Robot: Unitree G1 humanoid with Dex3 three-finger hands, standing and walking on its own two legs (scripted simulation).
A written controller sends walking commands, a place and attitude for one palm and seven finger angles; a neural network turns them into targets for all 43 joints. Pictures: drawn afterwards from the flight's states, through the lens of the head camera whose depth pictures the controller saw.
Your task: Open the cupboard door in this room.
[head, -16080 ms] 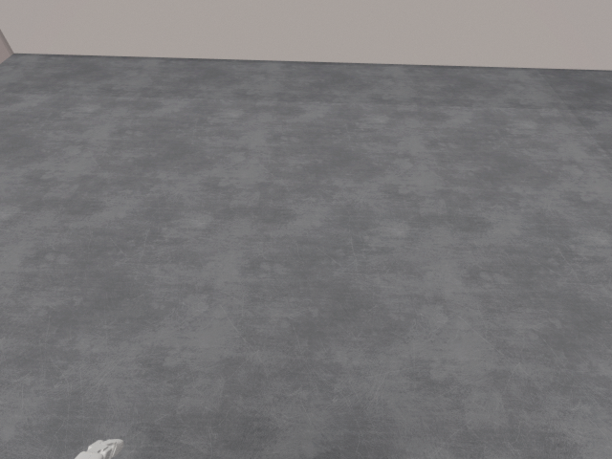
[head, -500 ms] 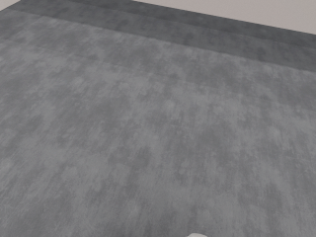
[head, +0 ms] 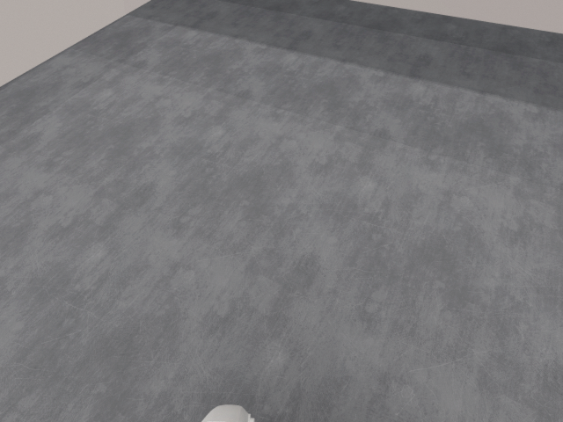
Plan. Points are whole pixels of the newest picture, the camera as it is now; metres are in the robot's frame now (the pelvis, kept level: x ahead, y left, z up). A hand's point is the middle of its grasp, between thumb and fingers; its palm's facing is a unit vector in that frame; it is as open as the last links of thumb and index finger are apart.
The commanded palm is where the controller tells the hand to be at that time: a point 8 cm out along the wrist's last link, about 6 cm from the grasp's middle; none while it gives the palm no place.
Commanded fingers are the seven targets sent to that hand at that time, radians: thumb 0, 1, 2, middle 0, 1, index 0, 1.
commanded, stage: turn or walk to find it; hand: left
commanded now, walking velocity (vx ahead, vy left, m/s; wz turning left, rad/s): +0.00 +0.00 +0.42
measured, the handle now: out of the picture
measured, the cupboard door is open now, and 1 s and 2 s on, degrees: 0 0 0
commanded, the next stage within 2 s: none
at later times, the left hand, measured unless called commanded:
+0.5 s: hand out of the picture +0.03 +0.26 -0.16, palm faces +0.22 -0.95 -0.24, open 7.4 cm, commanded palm none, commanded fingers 0.00 0.90 0.90 -0.20 -0.30 -0.20 -0.30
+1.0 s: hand out of the picture -0.07 +0.21 -0.17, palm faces +0.43 -0.87 -0.23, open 7.4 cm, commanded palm none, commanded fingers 0.00 0.90 0.90 -0.20 -0.30 -0.20 -0.30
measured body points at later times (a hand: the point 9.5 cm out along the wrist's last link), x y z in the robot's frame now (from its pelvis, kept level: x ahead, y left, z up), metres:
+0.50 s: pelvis -0.01 +0.04 +0.00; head +0.01 +0.06 +0.45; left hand +0.01 +0.31 -0.15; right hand +0.11 -0.18 -0.14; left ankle -0.03 +0.14 -0.74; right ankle +0.01 -0.11 -0.69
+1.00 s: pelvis -0.04 +0.02 -0.01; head +0.00 +0.03 +0.44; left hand -0.09 +0.26 -0.15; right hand +0.12 -0.20 -0.16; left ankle -0.11 +0.14 -0.71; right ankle +0.02 -0.09 -0.74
